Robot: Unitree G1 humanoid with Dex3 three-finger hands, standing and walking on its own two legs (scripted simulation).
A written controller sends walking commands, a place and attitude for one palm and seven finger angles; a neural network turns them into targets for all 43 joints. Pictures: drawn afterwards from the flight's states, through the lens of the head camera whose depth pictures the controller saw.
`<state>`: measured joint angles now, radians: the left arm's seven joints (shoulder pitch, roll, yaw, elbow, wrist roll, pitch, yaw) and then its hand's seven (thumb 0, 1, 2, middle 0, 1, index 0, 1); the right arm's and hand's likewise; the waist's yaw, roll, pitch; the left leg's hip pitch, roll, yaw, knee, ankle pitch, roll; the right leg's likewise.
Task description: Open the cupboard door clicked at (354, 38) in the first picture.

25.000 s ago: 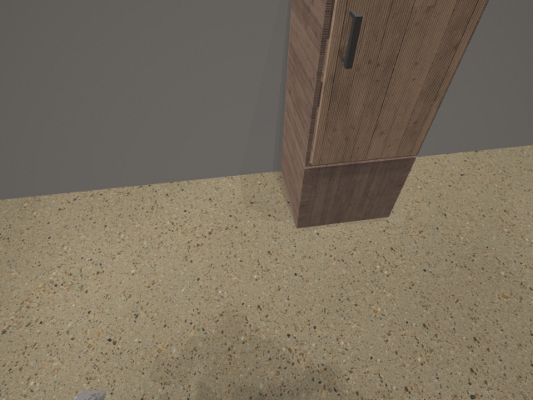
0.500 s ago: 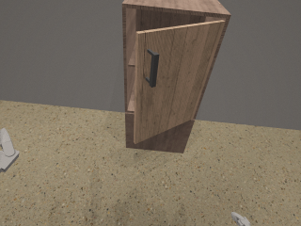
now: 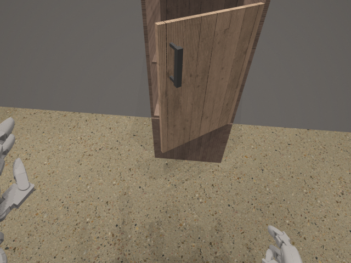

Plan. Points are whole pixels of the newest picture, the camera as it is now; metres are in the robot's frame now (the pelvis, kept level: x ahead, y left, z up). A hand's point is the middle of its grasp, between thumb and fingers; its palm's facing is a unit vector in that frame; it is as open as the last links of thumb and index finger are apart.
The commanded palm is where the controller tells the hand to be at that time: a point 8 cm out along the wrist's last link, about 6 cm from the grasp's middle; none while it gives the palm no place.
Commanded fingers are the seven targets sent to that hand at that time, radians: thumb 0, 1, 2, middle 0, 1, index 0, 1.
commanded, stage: stop stepping back and stand still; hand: left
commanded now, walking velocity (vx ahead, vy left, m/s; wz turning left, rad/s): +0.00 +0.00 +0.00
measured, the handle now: (175, 65) +0.66 +0.05 +0.12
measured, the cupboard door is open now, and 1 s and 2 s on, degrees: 36 36 36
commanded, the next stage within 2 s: let the arm hang, fingers relaxed in 0.62 s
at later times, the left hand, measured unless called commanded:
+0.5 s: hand (3, 196) +0.18 +0.30 +0.15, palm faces +0.41 -0.79 -0.45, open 7.4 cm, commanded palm +0.12 +0.33 +0.18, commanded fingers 0.00 0.90 0.90 -0.20 -0.30 -0.20 -0.30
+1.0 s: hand out of the picture +0.05 +0.23 -0.16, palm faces -0.05 -0.97 -0.24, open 7.4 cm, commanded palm none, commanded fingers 0.00 0.90 0.90 -0.20 -0.30 -0.20 -0.30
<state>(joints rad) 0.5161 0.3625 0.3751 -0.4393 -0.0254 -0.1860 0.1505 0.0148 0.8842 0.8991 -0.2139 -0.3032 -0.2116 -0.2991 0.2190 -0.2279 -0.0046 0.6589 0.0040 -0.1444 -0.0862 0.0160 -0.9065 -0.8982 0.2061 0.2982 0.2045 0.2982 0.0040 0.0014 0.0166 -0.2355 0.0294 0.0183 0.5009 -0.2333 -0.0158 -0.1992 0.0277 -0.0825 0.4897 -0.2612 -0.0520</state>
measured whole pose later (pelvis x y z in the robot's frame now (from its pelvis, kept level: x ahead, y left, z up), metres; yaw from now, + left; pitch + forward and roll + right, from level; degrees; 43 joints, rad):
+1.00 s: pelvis -0.02 +0.03 +0.00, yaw +1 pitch -1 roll +0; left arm 0.22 0.24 -0.02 0.87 0.03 0.05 -0.02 0.01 0.90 0.90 -0.20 -0.30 -0.20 -0.30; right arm 0.13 -0.31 0.00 0.94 -0.02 -0.01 0.01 0.01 -0.91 -0.90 0.21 0.30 0.21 0.30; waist -0.02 0.01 0.06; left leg -0.31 -0.03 0.02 0.52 -0.21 0.04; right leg -0.27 -0.03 -0.08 0.54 -0.25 -0.01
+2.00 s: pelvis +0.01 -0.01 +0.01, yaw +2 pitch -2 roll +0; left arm 0.12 0.28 0.02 1.14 0.01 -0.01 0.01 0.00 0.90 0.90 -0.21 -0.30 -0.20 -0.30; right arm 0.13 -0.31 -0.01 1.14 -0.02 0.00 -0.02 0.01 -0.91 -0.90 0.20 0.30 0.20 0.30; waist -0.01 0.03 0.06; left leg -0.15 0.02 -0.02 0.34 -0.15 -0.03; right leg -0.11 0.03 -0.12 0.34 -0.20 -0.06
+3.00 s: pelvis +0.00 +0.00 +0.00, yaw -8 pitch -1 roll +1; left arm 0.17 0.20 0.07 1.01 0.02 0.08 -0.01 0.01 0.90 0.90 -0.20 -0.30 -0.20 -0.30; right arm 0.23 -0.19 -0.04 1.03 -0.03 0.02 -0.05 0.01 -0.91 -0.90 0.21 0.30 0.20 0.30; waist 0.00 0.00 0.11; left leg -0.23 0.08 0.16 0.53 -0.28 -0.01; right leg -0.37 0.03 -0.02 0.86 -0.49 -0.01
